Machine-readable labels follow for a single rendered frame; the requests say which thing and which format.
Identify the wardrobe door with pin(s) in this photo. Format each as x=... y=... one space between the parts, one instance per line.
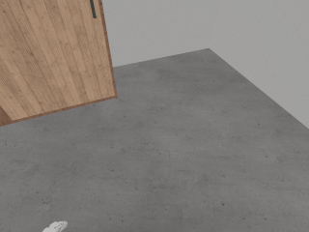
x=53 y=55
x=3 y=114

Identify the robot left hand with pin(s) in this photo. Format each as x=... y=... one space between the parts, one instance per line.
x=56 y=226

